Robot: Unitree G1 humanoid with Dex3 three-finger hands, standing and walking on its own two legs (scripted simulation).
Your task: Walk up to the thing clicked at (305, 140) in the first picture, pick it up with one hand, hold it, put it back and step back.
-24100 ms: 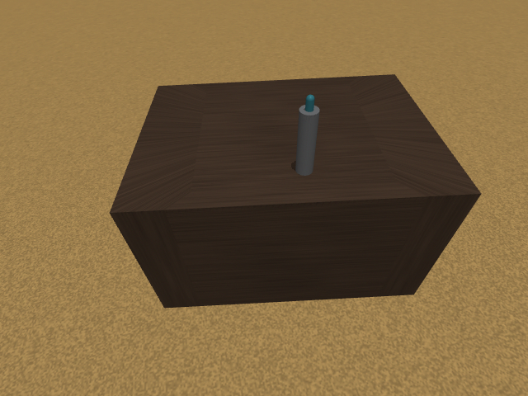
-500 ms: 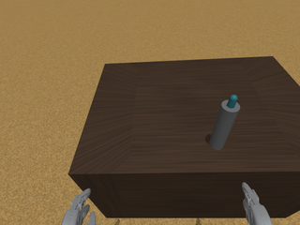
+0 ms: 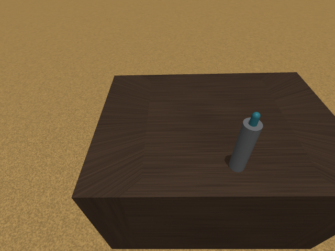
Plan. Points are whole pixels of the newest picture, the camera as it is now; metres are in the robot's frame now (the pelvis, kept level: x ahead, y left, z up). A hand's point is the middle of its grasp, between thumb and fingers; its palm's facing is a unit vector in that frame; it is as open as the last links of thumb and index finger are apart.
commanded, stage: home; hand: right
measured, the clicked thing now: (245, 143) +0.46 -0.21 -0.01
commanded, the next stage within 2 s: stand in 1.76 s
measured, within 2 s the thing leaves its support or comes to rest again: neither
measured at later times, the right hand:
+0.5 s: hand out of the picture +0.05 -0.25 -0.12, palm faces -0.04 +0.93 -0.36, open 17.2 cm
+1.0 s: hand out of the picture +0.06 -0.24 -0.11, palm faces -0.03 +0.93 -0.36, open 17.2 cm
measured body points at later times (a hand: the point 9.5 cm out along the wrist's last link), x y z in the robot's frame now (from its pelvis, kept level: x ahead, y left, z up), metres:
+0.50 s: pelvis -0.02 +0.00 +0.03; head -0.02 +0.01 +0.48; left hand +0.03 +0.30 -0.11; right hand +0.05 -0.30 -0.09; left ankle +0.05 +0.14 -0.70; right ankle -0.04 -0.13 -0.70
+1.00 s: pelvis -0.01 +0.02 +0.04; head +0.00 +0.03 +0.49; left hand +0.05 +0.32 -0.10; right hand +0.06 -0.29 -0.09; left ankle +0.05 +0.14 -0.70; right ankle -0.04 -0.13 -0.70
